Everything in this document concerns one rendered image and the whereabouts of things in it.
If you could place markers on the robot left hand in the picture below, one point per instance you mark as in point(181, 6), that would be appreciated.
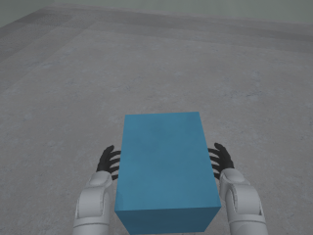
point(106, 162)

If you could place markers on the robot right forearm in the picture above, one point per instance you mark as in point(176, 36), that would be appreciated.
point(243, 205)

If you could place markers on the robot left forearm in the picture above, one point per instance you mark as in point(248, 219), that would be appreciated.
point(93, 207)

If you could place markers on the robot right hand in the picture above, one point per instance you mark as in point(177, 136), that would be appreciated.
point(224, 159)

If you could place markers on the carton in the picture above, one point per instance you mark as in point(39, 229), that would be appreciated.
point(165, 180)

